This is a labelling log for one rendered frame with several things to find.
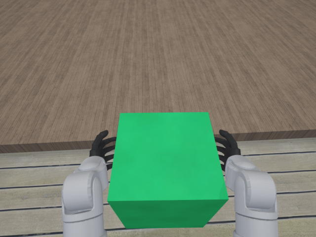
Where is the robot left hand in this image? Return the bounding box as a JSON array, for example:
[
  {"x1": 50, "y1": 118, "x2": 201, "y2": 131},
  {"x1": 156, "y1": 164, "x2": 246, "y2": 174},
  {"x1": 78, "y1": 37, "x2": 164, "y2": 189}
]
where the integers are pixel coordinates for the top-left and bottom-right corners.
[{"x1": 89, "y1": 130, "x2": 117, "y2": 171}]

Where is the robot right hand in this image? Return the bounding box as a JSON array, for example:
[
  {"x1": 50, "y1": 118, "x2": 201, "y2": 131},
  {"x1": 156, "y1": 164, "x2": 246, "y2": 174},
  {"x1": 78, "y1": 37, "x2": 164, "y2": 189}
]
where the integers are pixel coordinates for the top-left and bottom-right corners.
[{"x1": 214, "y1": 129, "x2": 241, "y2": 171}]

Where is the left robot forearm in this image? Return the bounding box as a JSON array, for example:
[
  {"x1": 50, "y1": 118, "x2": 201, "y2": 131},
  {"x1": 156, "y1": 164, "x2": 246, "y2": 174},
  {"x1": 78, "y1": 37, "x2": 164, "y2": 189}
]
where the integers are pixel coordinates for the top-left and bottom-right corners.
[{"x1": 61, "y1": 156, "x2": 109, "y2": 237}]

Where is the right robot forearm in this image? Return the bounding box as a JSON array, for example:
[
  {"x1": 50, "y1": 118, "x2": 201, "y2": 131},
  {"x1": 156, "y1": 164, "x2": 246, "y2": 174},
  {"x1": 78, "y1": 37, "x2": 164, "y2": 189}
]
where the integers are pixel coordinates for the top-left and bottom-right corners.
[{"x1": 225, "y1": 155, "x2": 278, "y2": 237}]

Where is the carton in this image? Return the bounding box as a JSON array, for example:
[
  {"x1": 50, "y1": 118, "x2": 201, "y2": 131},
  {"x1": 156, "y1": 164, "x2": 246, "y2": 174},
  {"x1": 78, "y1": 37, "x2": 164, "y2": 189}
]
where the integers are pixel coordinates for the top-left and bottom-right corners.
[{"x1": 107, "y1": 112, "x2": 229, "y2": 229}]

